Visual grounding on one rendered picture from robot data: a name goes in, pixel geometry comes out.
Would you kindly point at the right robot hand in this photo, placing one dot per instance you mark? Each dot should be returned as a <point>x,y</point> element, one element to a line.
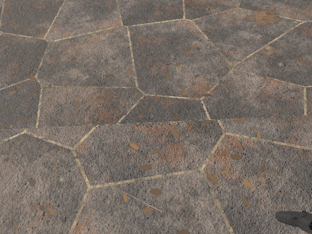
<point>303,219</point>

